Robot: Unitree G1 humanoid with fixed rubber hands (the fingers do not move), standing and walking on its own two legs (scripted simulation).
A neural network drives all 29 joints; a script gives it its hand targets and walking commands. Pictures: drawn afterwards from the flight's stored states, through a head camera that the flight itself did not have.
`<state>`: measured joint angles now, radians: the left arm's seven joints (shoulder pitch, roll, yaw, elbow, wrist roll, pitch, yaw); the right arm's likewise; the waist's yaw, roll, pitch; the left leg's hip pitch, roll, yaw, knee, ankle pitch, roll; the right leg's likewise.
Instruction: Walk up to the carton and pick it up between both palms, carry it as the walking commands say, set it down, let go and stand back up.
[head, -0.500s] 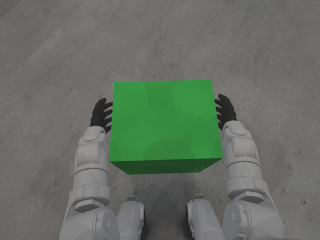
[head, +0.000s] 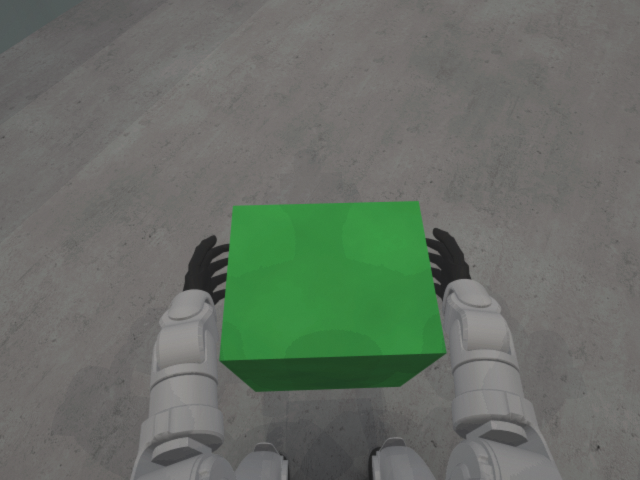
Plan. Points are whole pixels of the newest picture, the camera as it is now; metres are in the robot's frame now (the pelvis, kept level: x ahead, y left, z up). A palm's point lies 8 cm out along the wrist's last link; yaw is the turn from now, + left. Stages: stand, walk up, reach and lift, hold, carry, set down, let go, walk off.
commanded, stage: reach and lift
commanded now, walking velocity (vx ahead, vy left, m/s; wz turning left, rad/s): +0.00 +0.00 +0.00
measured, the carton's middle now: (327, 307) +0.35 +0.00 -0.09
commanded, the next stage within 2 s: hold in 1.84 s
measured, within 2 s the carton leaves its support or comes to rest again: neither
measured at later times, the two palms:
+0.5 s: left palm (181, 288) +0.33 +0.17 +0.05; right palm (474, 276) +0.34 -0.16 +0.05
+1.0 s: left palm (168, 284) +0.31 +0.17 +0.09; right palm (497, 274) +0.32 -0.17 +0.09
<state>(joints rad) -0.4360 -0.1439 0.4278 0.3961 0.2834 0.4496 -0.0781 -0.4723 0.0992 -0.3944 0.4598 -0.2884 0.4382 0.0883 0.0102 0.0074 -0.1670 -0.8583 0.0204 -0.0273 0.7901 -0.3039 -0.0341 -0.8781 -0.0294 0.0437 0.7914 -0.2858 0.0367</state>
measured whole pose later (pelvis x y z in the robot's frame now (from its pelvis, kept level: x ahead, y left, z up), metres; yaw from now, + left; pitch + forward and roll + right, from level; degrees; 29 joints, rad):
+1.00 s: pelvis +0.02 +0.00 +0.05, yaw -1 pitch -5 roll +0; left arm -0.25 -0.14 0.28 0.15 0.28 0.69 -0.09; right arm -0.27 0.13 -0.30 0.17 -0.28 0.68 0.10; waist 0.02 -0.01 0.06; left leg -0.06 0.04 -0.01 0.29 -0.15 -0.04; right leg -0.09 -0.03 0.04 0.31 -0.14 0.03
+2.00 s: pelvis +0.03 +0.00 +0.05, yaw -1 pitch -7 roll +0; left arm -0.15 -0.13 0.21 0.03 0.23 0.75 -0.08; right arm -0.15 0.13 -0.22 0.04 -0.24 0.73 0.07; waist 0.01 0.00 0.10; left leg 0.01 0.03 -0.01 0.26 -0.16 -0.03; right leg -0.01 -0.03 0.04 0.27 -0.14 0.03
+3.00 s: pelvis +0.15 -0.03 +0.04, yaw -13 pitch +7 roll -1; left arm -0.12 -0.06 0.17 -0.31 0.06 1.17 0.03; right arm -0.11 0.13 -0.15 -0.29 -0.10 1.15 -0.05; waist -0.01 0.02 -0.21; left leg -0.17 0.12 0.22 0.46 -0.40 -0.04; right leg -0.43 -0.01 -0.08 0.81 -0.49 -0.01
